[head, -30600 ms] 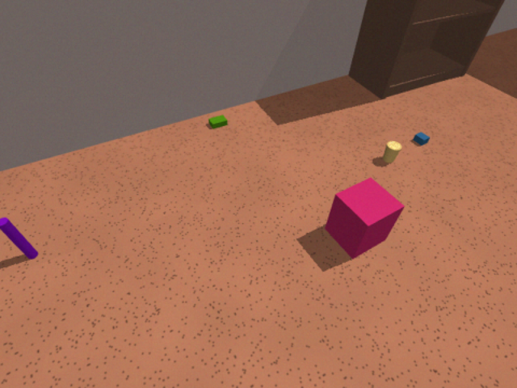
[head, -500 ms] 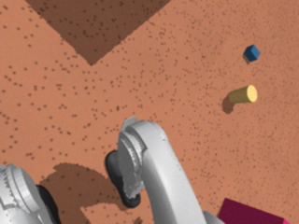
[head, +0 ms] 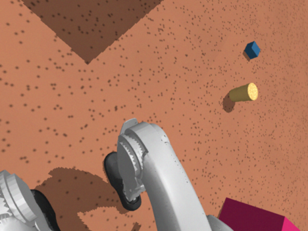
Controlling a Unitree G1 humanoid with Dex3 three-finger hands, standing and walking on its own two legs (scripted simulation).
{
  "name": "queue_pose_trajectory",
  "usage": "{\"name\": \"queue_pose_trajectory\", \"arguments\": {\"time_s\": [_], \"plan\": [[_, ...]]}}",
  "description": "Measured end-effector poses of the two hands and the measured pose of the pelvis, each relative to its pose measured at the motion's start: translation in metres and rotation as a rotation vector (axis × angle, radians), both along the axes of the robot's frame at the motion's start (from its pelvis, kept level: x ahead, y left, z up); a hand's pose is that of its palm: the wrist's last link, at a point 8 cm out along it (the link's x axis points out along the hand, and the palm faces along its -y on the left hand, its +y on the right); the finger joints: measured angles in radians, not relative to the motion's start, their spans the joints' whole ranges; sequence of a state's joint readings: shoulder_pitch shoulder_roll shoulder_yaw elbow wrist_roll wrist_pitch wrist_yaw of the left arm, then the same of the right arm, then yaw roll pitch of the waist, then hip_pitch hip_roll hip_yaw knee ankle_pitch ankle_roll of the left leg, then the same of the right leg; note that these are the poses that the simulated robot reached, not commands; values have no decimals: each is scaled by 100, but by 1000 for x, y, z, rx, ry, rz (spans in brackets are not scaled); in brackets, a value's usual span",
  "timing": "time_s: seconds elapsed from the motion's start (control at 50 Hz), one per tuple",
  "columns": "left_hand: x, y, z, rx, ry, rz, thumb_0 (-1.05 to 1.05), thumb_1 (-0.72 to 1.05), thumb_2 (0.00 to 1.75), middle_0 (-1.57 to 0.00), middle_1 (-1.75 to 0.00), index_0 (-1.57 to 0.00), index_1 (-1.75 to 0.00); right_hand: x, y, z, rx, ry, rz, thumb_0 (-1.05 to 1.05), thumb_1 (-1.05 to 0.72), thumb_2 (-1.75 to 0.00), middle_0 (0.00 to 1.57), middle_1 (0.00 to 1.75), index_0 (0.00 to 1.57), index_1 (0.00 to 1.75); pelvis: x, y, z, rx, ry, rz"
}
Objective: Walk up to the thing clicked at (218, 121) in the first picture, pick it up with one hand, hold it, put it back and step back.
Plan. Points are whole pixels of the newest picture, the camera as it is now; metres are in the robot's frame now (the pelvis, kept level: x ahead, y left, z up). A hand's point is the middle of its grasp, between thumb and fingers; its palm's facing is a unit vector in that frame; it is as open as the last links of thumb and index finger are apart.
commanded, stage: open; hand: left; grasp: from above
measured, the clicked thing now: out of the picture +0.44 +0.35 -0.29
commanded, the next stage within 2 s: withdraw in 0.58 s
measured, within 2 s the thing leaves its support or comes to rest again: neither
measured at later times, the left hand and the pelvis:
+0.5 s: hand out of the picture +0.44 +0.33 -0.26, palm faces -0.31 -0.33 -0.89, open 13.5 cm; pelvis +0.00 +0.00 +0.01, yaw +0 degrees
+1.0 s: hand out of the picture +0.46 +0.35 -0.19, palm faces -0.23 -0.26 -0.94, open 14.0 cm; pelvis +0.01 +0.00 +0.01, yaw +1 degrees
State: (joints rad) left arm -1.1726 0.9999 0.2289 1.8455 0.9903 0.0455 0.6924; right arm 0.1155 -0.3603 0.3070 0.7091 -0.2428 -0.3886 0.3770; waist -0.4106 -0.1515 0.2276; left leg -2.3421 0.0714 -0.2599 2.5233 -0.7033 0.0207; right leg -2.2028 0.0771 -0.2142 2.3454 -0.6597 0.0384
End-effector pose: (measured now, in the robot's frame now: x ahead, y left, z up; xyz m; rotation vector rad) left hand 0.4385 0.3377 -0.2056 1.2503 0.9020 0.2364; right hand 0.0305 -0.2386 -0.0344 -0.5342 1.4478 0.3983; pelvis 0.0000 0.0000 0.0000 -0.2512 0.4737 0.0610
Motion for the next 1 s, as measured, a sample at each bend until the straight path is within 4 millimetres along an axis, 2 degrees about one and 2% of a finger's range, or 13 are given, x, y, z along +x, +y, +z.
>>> {"name": "queue_pose_trajectory", "arguments": {"time_s": [0.3, 0.56, 0.7, 0.82, 0.92, 1.0], "plan": [[0, 4, 2, 5, 10, -20, 0, -30, 85, -30, -83, -29, -84, -5, 3, 8, -13, 14, -3, 0, -89, -90, 20, 30, 20, 30, 0, 1, 5, -9, 4, 2], [0, 0, 0, 11, -6, -4, 0, -48, 104, -16, -99, -13, -100, -4, 0, 12, -19, 18, 5, 0, -89, -90, 20, 30, 20, 30, -2, 0, 8, -9, 1, -1], [-5, 3, 1, 12, 14, 13, 0, -50, 107, -13, -102, -11, -104, -6, 2, 12, -18, 13, -2, 0, -89, -90, 20, 30, 20, 30, -2, 0, 9, -11, 0, -1], [-2, 3, 3, -5, 7, -12, 0, -49, 103, -11, -101, -10, -101, -5, 2, 12, -22, 10, -6, 0, -90, -90, 20, 30, 20, 30, -3, -1, 10, -11, 0, 1], [13, 6, 26, -7, -77, -74, 0, -49, 101, -10, -99, -9, -99, 0, 0, 10, -22, 8, -26, 0, -91, -90, 20, 30, 20, 30, 1, -2, 12, -5, 21, 4], [22, 15, 68, 43, -143, -170, 0, -50, 100, -10, -98, -9, -98, 14, -5, 2, -14, -32, -73, 0, -91, -91, 20, 30, 20, 30, 8, -3, 14, 1, 57, 9]]}}
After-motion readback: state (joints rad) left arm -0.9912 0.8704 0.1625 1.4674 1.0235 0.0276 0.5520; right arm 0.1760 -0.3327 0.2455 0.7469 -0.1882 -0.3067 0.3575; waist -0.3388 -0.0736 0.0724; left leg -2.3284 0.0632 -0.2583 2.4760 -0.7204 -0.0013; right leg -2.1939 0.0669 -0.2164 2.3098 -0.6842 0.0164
